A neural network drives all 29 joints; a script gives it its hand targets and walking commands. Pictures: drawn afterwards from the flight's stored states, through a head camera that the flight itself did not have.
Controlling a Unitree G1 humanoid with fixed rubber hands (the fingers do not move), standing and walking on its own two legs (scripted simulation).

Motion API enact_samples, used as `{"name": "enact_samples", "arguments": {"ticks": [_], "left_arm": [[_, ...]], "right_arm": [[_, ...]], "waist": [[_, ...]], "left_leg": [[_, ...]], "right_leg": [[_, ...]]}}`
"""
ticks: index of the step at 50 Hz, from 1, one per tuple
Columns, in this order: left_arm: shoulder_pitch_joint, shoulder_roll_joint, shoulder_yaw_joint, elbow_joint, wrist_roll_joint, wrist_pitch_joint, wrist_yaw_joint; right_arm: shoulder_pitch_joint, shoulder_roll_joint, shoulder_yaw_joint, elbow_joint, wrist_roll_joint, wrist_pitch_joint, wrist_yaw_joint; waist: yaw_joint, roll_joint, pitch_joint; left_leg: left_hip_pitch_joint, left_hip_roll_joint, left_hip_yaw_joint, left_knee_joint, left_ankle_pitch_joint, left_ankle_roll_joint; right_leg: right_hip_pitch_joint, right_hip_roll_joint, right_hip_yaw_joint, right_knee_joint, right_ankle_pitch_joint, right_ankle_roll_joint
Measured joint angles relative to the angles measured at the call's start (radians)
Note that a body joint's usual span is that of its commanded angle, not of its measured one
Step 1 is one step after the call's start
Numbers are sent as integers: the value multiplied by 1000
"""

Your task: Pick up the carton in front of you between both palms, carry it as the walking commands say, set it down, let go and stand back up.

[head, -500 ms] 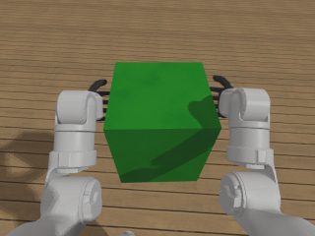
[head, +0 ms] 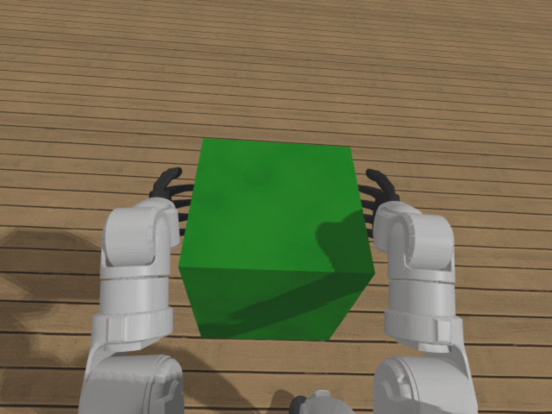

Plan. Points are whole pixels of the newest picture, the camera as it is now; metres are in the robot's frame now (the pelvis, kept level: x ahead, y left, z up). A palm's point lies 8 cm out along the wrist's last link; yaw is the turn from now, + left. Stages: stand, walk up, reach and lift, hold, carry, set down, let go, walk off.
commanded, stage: carry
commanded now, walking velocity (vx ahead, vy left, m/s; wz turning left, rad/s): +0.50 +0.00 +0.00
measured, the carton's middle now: (271, 248) +0.36 +0.00 +0.03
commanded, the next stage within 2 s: none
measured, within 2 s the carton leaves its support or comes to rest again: neither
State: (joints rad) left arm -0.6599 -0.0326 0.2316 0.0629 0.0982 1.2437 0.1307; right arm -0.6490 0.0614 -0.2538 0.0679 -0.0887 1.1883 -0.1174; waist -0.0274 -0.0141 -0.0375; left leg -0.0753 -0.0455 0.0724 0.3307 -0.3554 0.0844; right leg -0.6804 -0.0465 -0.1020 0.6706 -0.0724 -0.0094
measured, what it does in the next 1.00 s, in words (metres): walks ahead: right foot, then left foot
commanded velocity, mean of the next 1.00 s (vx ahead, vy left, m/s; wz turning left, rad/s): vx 0.50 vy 0.00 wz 0.00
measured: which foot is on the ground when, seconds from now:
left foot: down 0.00-0.08, up 0.10-0.54, down 0.56-1.00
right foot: up 0.00-0.06, down 0.08-0.56, up 0.58-1.00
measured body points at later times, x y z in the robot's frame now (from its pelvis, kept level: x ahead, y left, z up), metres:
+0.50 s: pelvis +0.34 +0.01 +0.00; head +0.31 +0.00 +0.45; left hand +0.61 +0.17 +0.10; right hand +0.62 -0.14 +0.10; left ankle +0.48 +0.14 -0.71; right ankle +0.20 -0.09 -0.74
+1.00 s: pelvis +0.65 +0.03 +0.00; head +0.62 +0.04 +0.45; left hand +0.92 +0.19 +0.09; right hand +0.92 -0.12 +0.10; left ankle +0.52 +0.12 -0.74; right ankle +0.79 -0.10 -0.71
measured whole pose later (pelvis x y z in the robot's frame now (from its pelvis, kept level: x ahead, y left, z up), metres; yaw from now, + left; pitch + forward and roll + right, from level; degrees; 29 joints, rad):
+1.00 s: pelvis +0.65 +0.03 +0.00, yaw -1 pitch +4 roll -1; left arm -0.15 -0.13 0.11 -0.33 0.14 1.24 0.10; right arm -0.18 0.14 -0.10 -0.29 -0.12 1.21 -0.08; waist -0.01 0.00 -0.16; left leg 0.02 0.03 0.19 0.22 -0.31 0.01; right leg -0.57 -0.10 -0.16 0.55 -0.07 0.01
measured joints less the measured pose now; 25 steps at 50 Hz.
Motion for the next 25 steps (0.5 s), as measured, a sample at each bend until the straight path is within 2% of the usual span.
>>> {"name": "enact_samples", "arguments": {"ticks": [2, 4, 5, 7, 8, 10, 13, 18, 25], "left_arm": [[36, -9, -8, -14, 1, -4, -2], [76, -25, -19, -22, 8, -10, -5], [102, -41, -25, -23, 15, -20, -6], [153, -69, -38, -34, 33, -38, -7], [185, -78, -43, -48, 38, -41, -8], [262, -93, -49, -104, 36, -41, -9], [365, -113, -52, -212, 27, -52, -13], [470, -106, -101, -337, 16, -67, -23], [485, -103, -128, -411, 20, -16, -29]], "right_arm": [[36, 13, 4, -20, -15, 1, 7], [87, 24, 5, -48, -28, 5, 15], [116, 22, 9, -60, -30, 3, 21], [168, 20, 13, -79, -29, -1, 30], [198, 25, 18, -91, -29, -2, 32], [260, 48, 31, -132, -34, -4, 33], [345, 89, 52, -222, -44, -16, 35], [444, 80, 130, -342, -41, -28, 38], [478, 74, 146, -435, -30, 22, 31]], "waist": [[9, 2, -20], [11, 3, -37], [20, 20, -44], [37, 42, -37], [42, 38, -32], [49, 25, -22], [54, 16, -15], [53, 16, -38], [39, 14, -101]], "left_leg": [[58, 6, 0, -3, -43, -12], [76, 14, 12, 99, -99, -30], [50, 33, 23, 212, -121, -39], [-85, 38, -15, 561, -95, -74], [-158, 31, -27, 706, -87, -78], [-278, 35, -28, 833, -39, -76], [-406, 77, -18, 760, 25, -85], [-508, 131, 0, 465, 108, -110], [-487, 127, 73, 211, 282, -89]], "right_leg": [[72, 24, -42, -132, 51, -14], [183, 44, -87, -254, 89, -31], [215, 56, -99, -254, 45, -66], [232, 65, -111, -200, -34, -96], [252, 62, -110, -201, -55, -98], [308, 58, -101, -243, -65, -82], [396, 56, -87, -320, -79, -78], [532, 47, -64, -408, -124, -57], [719, 29, -49, -428, -266, 1]]}}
